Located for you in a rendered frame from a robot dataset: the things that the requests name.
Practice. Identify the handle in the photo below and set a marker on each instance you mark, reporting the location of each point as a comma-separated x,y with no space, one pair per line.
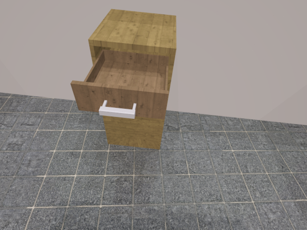
117,112

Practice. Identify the drawer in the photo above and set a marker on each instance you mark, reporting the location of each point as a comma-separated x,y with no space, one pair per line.
125,78

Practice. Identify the cabinet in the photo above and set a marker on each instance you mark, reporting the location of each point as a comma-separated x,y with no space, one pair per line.
136,32

